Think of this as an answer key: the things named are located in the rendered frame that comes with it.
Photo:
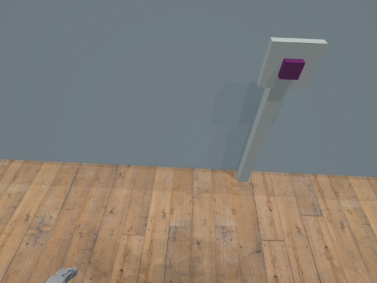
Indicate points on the robot left hand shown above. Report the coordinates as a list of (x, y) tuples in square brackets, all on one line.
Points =
[(63, 275)]

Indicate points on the panel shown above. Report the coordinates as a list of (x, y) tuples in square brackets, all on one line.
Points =
[(311, 51)]

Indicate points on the button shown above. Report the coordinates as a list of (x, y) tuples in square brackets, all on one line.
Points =
[(291, 69)]

